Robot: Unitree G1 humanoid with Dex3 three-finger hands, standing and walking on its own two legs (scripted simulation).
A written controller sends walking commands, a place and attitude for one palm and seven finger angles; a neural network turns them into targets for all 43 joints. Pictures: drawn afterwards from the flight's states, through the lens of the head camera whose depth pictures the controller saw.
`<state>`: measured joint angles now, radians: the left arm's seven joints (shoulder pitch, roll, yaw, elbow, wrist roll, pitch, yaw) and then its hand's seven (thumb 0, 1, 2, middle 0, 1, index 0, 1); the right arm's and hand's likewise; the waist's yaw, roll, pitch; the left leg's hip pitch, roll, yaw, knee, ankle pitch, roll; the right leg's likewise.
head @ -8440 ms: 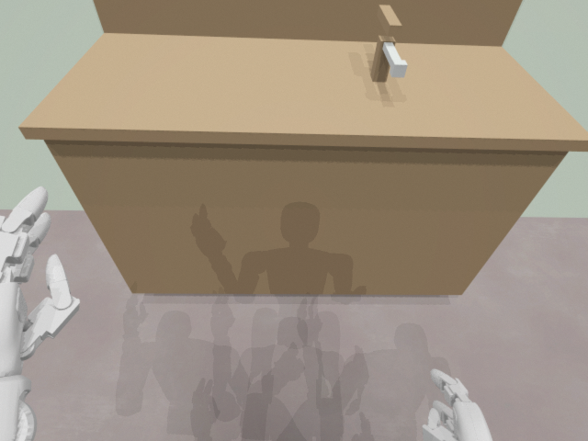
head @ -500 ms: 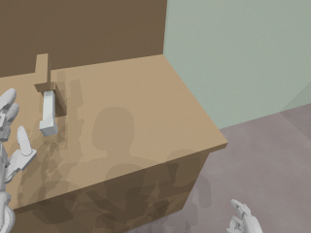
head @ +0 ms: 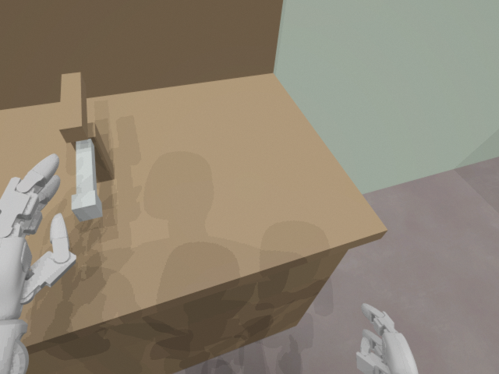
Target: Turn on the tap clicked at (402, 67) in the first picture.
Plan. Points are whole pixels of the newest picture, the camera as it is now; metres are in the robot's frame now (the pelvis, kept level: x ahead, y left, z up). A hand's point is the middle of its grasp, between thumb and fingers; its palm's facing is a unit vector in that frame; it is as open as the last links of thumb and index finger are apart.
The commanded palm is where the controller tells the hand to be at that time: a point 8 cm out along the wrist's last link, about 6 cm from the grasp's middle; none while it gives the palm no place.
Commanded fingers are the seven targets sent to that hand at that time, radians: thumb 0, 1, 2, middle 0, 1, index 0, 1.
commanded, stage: look again from close up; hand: left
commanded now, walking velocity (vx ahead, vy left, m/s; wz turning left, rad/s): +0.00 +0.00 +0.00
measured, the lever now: (87, 206) +0.29 +0.25 +0.14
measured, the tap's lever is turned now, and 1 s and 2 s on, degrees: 0 0 0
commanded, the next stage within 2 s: shuffle to correct the standing spot in 0.06 s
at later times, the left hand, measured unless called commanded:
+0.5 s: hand (50, 248) +0.21 +0.24 +0.16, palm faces +0.32 -0.84 -0.45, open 7.4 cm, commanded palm +0.15 +0.28 +0.18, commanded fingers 0.00 0.90 0.90 -0.20 -0.30 -0.20 -0.30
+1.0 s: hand (95, 302) +0.16 +0.18 +0.16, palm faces +0.30 -0.84 -0.45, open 7.5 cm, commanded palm +0.10 +0.22 +0.18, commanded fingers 0.00 0.90 0.90 -0.20 -0.30 -0.20 -0.30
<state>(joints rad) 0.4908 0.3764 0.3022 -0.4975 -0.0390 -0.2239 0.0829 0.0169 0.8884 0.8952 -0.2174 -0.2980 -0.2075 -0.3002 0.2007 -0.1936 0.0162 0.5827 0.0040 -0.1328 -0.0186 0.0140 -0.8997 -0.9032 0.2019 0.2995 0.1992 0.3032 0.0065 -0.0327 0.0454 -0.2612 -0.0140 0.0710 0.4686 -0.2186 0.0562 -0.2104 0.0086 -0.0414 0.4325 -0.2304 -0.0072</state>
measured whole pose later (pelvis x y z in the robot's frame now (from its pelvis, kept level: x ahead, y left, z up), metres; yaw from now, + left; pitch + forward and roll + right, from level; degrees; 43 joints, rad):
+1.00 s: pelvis -0.07 -0.06 -0.01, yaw -1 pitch +0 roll +0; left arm 0.45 0.43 0.41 -0.57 -0.06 -0.15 0.09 0.02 0.89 0.90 -0.22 -0.30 -0.21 -0.30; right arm 0.23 -0.21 -0.03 0.57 0.01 -0.14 -0.03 0.01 -0.90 -0.90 0.20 0.30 0.20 0.30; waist -0.01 -0.04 0.11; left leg -0.28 0.04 0.02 0.56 -0.27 -0.02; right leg -0.31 0.08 -0.11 0.48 -0.17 -0.08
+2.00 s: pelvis -0.08 -0.15 -0.01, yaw +3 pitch -1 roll +0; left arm 0.50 0.38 0.40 -0.53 -0.04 -0.21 0.14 0.01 0.89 0.90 -0.22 -0.30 -0.21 -0.30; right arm 0.20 -0.20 -0.02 0.61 0.03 -0.10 -0.02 0.01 -0.90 -0.90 0.20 0.30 0.20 0.30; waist -0.02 -0.01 0.09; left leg -0.24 -0.01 0.02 0.55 -0.30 0.02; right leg -0.27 -0.03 -0.07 0.54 -0.26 -0.01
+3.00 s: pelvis -0.09 -0.11 +0.00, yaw +0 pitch +0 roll -1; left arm 0.41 0.32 0.34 -0.47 -0.04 -0.17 0.13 0.02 0.89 0.90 -0.21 -0.30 -0.20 -0.30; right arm 0.17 -0.19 0.04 0.57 -0.03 -0.09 -0.03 0.01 -0.90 -0.90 0.20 0.30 0.20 0.30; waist 0.03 -0.02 0.06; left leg -0.19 -0.03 0.06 0.43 -0.24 0.07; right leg -0.21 -0.03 0.00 0.37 -0.15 0.04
